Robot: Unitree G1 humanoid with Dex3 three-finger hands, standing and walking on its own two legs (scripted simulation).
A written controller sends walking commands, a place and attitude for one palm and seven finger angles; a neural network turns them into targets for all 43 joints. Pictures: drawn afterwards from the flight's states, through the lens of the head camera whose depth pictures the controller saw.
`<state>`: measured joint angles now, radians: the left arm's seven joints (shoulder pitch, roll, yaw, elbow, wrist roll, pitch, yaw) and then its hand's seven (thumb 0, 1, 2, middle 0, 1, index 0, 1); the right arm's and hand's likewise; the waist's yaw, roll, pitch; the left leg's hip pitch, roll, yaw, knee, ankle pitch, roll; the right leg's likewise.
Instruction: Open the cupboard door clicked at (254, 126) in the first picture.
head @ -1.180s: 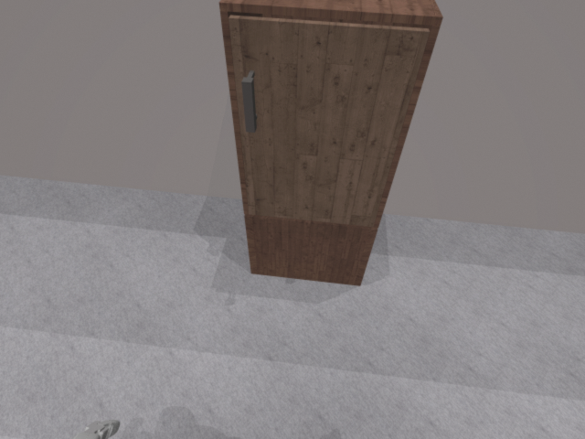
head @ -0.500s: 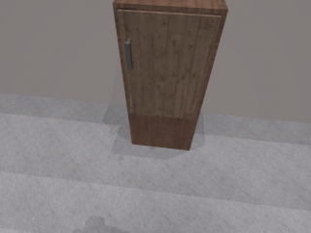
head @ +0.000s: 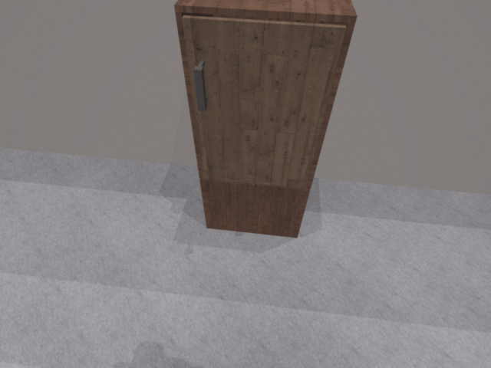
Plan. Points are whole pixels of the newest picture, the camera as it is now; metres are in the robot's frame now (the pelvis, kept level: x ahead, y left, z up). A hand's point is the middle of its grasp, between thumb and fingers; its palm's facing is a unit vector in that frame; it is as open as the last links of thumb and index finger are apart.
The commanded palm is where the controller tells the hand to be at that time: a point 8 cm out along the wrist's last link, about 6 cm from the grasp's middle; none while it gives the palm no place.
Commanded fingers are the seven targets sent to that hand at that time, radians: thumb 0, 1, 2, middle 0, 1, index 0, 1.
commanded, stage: look at it before walking up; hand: left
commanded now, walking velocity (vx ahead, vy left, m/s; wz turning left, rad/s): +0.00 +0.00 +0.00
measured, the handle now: (202, 85) +0.82 +0.17 +0.04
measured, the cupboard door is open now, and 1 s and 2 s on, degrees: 0 0 0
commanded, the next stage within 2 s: take the last steps up to it in 0.26 s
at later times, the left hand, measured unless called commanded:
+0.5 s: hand out of the picture +0.06 +0.23 -0.16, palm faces -0.01 -0.95 -0.30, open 7.3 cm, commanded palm none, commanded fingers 0.00 0.90 0.90 -0.20 -0.30 -0.20 -0.30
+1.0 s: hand (160, 334) +0.22 +0.19 -0.19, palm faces -0.07 -0.98 -0.17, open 7.3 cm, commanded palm none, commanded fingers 0.00 0.90 0.90 -0.20 -0.30 -0.20 -0.30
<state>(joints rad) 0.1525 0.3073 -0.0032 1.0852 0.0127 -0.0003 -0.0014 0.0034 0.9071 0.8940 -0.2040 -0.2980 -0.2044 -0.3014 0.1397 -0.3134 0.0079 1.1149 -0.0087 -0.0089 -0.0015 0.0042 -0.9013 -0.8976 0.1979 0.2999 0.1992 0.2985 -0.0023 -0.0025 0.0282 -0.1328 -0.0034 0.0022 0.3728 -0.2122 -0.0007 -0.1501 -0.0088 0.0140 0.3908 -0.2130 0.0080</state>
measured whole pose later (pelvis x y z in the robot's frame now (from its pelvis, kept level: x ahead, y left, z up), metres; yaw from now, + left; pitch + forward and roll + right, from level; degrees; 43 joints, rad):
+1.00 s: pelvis +0.16 +0.01 -0.02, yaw -3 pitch +0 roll +0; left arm 0.18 0.18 0.05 1.04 0.02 0.00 -0.02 0.01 0.93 0.89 -0.20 -0.30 -0.20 -0.30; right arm 0.53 -0.09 0.01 1.20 -0.01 -0.07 -0.05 0.00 -0.90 -0.90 0.20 0.30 0.20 0.30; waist -0.04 -0.01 0.10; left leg 0.12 0.00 0.07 0.30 -0.42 0.02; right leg -0.53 -0.03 -0.12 0.79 -0.27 -0.04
